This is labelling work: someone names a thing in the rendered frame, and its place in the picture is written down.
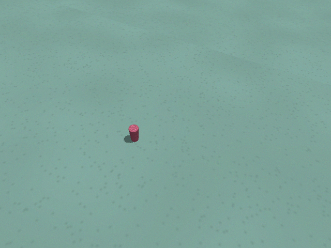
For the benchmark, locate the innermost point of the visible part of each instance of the cup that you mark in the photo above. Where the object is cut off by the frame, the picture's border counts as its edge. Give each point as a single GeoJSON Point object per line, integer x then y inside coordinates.
{"type": "Point", "coordinates": [134, 132]}

